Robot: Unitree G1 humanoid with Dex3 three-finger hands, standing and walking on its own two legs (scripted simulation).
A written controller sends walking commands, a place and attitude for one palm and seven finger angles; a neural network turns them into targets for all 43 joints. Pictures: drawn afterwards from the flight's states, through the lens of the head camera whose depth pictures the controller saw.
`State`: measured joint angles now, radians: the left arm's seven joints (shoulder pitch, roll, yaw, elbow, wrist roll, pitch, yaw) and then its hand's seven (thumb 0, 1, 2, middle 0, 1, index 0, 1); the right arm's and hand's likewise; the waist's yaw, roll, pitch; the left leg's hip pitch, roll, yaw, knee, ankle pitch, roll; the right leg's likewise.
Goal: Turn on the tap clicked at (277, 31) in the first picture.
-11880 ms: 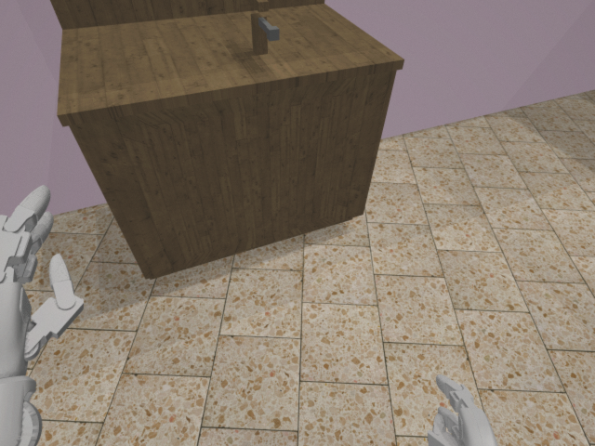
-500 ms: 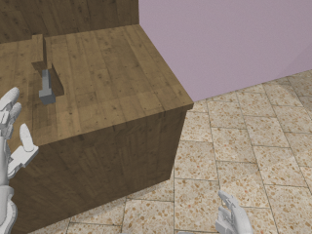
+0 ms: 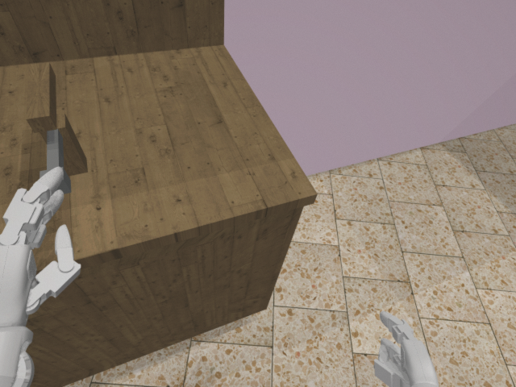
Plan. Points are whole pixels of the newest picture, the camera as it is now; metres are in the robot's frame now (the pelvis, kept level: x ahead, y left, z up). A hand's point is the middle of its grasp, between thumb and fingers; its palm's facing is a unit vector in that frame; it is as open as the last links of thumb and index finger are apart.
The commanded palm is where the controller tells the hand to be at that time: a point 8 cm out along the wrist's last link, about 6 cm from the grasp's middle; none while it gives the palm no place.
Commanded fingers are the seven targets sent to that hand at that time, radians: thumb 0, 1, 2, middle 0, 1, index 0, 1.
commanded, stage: come to a stop and stand still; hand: left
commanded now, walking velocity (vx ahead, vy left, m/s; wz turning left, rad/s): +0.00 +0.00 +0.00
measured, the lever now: (55, 182) +0.34 +0.31 +0.12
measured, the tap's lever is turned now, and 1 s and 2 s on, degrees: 0 0 0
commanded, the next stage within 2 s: look again from close up in 0.80 s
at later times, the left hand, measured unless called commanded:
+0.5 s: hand out of the picture +0.20 +0.30 +0.15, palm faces +0.40 -0.87 -0.30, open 7.4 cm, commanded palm +0.13 +0.33 +0.18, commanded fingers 0.00 0.90 0.90 -0.20 -0.30 -0.20 -0.30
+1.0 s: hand out of the picture +0.19 +0.30 +0.17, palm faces +0.39 -0.85 -0.36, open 7.4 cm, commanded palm +0.14 +0.33 +0.18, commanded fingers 0.00 0.90 0.90 -0.20 -0.30 -0.20 -0.30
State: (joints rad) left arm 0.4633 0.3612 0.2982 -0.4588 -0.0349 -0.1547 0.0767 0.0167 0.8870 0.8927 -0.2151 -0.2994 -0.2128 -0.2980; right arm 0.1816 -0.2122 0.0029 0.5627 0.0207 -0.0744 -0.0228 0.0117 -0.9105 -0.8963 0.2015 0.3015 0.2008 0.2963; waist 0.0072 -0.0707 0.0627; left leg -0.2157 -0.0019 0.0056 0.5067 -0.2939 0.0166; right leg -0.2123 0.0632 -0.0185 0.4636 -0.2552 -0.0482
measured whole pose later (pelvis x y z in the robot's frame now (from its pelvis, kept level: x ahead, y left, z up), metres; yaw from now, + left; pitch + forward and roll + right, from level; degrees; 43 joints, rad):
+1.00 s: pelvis -0.02 +0.05 +0.00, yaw +1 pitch -1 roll -2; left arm 0.41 0.36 0.34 -0.47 -0.02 -0.22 0.10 0.01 0.89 0.89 -0.21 -0.30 -0.21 -0.30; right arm 0.19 -0.19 0.02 0.57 0.00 -0.09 -0.02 0.01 -0.91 -0.90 0.20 0.30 0.20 0.30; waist 0.03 -0.03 0.04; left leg -0.19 -0.06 0.01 0.44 -0.23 0.08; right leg -0.18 0.00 -0.01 0.38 -0.19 0.02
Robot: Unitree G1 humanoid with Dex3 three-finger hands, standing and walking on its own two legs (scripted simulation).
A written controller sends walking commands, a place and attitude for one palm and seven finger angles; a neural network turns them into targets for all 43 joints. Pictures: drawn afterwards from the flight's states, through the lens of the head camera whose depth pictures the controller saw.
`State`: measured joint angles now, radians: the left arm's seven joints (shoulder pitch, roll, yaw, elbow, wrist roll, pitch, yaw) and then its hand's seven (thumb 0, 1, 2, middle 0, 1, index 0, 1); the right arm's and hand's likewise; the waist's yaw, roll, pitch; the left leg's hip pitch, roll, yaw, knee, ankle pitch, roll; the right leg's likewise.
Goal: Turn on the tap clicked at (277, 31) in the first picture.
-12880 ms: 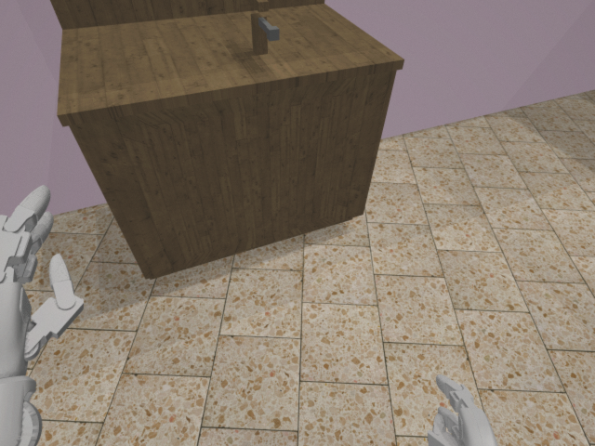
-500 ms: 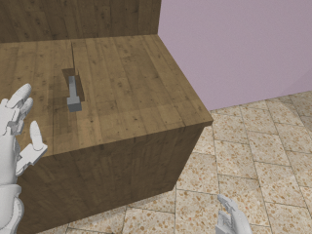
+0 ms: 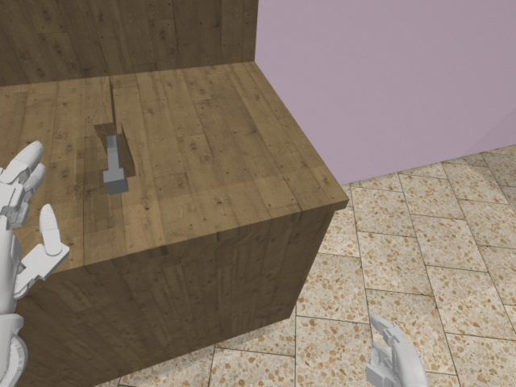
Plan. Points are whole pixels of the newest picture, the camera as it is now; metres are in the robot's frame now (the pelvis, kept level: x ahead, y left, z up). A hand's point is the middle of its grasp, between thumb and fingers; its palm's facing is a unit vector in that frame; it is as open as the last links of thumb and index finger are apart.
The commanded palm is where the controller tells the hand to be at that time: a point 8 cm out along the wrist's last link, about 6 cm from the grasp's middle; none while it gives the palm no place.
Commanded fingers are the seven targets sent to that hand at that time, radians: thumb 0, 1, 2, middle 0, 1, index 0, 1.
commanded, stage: look again from close up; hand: left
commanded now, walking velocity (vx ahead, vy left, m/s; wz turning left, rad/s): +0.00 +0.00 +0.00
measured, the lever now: (116, 181) +0.36 +0.26 +0.11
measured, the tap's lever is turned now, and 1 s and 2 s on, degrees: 0 0 0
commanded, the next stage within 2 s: come to a stop and stand still in 0.20 s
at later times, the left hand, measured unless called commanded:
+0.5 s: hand (85, 255) +0.22 +0.22 +0.16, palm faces +0.38 -0.85 -0.36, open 7.4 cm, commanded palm +0.16 +0.26 +0.17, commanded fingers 0.00 0.90 0.90 -0.20 -0.30 -0.20 -0.30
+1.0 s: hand (92, 261) +0.22 +0.23 +0.13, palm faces +0.31 -0.85 -0.44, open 7.4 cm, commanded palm +0.16 +0.26 +0.17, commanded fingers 0.00 0.90 0.90 -0.20 -0.30 -0.20 -0.30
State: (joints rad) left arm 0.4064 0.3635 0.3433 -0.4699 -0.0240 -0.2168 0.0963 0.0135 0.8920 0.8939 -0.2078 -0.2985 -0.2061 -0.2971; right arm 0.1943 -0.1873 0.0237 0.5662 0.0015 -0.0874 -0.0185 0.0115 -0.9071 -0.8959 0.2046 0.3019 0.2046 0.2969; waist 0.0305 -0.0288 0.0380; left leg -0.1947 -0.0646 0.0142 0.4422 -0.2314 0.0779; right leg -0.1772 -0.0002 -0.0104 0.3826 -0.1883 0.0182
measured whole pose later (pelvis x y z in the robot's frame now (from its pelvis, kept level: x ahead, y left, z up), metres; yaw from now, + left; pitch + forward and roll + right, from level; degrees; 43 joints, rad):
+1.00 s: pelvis +0.00 -0.02 +0.00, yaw +1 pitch +2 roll +0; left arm 0.44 0.42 0.33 -0.40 -0.07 -0.28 0.08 0.01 0.89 0.89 -0.21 -0.30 -0.21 -0.30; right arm 0.22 -0.24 0.03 0.61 0.01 -0.15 0.02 0.01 -0.91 -0.90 0.20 0.30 0.20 0.30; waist 0.04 -0.02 0.08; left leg -0.28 -0.06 0.00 0.48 -0.25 0.05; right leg -0.28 0.01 -0.01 0.49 -0.25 -0.01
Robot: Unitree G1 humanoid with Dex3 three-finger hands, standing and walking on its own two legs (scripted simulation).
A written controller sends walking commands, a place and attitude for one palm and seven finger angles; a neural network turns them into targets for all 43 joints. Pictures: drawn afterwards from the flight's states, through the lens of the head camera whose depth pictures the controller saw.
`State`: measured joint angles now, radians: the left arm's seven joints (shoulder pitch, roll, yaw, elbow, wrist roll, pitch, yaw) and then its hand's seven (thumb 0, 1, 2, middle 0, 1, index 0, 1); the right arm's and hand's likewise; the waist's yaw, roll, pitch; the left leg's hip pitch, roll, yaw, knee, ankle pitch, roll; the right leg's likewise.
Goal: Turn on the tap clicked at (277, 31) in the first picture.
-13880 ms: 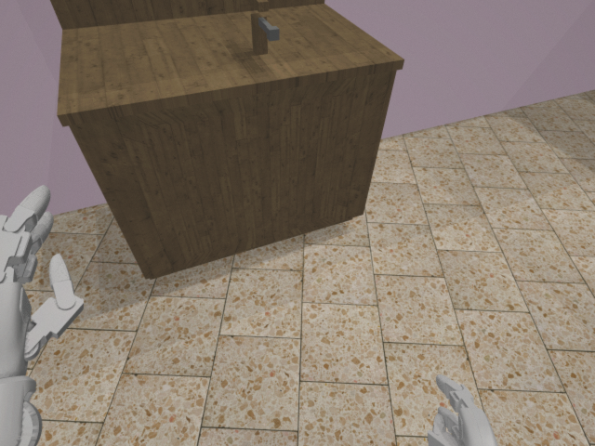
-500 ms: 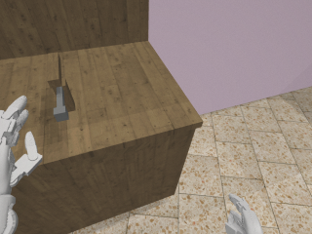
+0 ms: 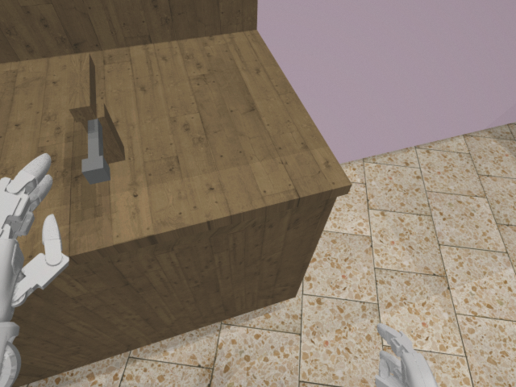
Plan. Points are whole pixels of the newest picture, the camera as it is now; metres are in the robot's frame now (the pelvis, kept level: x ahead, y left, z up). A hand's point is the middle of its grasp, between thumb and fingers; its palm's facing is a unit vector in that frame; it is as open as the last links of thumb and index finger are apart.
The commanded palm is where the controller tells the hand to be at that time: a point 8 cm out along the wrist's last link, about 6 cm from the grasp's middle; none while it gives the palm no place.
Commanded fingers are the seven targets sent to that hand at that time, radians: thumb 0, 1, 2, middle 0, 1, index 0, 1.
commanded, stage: come to a stop and stand still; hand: left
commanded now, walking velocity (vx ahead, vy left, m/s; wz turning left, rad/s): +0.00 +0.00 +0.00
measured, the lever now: (96, 170) +0.36 +0.28 +0.12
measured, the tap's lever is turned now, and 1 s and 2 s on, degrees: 0 0 0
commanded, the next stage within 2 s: look again from close up in 0.22 s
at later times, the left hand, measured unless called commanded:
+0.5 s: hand (38, 262) +0.21 +0.26 +0.15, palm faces +0.38 -0.86 -0.33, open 7.4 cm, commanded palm +0.15 +0.29 +0.18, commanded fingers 0.00 0.90 0.90 -0.20 -0.30 -0.20 -0.30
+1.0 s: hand (47, 247) +0.22 +0.25 +0.16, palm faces +0.38 -0.86 -0.34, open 7.4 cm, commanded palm +0.16 +0.29 +0.18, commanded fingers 0.00 0.90 0.90 -0.20 -0.30 -0.20 -0.30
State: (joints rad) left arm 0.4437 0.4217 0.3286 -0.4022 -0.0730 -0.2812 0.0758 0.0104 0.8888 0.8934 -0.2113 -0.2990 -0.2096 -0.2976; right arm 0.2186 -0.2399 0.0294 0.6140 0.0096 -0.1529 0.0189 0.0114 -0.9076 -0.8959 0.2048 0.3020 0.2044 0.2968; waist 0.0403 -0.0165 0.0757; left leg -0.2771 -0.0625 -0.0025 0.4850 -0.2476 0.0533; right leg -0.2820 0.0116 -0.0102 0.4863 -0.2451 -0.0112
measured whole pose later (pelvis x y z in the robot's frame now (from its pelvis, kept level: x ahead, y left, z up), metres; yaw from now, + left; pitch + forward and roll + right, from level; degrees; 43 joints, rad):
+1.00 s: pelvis -0.01 +0.01 +0.00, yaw -2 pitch +0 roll +0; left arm 0.38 0.34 0.33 -0.46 -0.03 -0.16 0.12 0.01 0.89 0.89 -0.21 -0.30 -0.20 -0.30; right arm 0.20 -0.17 0.05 0.58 0.00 -0.07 -0.02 0.01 -0.91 -0.90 0.21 0.30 0.21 0.30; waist 0.04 -0.04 0.04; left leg -0.20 -0.07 0.03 0.43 -0.22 0.07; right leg -0.22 0.01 0.02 0.43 -0.21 0.00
